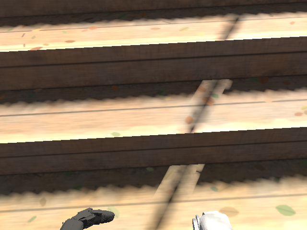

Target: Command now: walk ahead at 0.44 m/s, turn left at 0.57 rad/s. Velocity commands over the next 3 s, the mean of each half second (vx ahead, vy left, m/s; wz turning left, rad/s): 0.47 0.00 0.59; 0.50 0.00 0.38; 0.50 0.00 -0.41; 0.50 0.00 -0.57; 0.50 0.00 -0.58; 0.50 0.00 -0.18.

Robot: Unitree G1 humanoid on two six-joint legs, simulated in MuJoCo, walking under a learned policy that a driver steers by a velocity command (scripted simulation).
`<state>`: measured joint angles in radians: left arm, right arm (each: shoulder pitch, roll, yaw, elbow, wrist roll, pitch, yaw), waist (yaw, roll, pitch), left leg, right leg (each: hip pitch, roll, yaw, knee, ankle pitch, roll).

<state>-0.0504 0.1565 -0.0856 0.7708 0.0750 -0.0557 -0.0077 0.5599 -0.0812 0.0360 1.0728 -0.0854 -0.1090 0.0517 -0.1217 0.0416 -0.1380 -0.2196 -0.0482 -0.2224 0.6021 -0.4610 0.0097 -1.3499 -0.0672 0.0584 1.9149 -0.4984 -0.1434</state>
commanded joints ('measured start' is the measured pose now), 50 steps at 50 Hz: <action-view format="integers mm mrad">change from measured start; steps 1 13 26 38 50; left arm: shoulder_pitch -361 142 684 644 368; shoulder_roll -78 -91 -12 317 -32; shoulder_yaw -19 47 21 81 48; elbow -256 218 416 417 199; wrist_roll -46 -21 96 -17 -69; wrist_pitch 20 5 -30 -88 15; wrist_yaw -55 -3 -38 -65 -101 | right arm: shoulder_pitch -192 -269 -728 -688 -466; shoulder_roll -262 -58 -137 -142 -36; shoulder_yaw -59 -46 10 -27 -18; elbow -132 -26 -248 -331 -16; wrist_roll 46 89 98 116 -4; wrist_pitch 3 28 53 150 33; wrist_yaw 34 39 20 64 15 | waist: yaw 151 48 205 -21 262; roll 138 -51 -48 -359 16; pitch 142 53 106 90 120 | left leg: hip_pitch -923 -967 -1490 -650 -426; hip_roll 199 56 84 -105 209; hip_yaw -221 -90 134 500 10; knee -599 1356 1440 616 -310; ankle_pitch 222 618 493 -46 247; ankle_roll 253 235 291 188 279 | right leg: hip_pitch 916 828 1441 1475 183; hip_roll -13 -196 -226 -304 64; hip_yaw -197 287 -142 -364 78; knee -259 -1490 -1720 -1540 582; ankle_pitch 169 -14 391 2309 286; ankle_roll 93 47 19 31 -117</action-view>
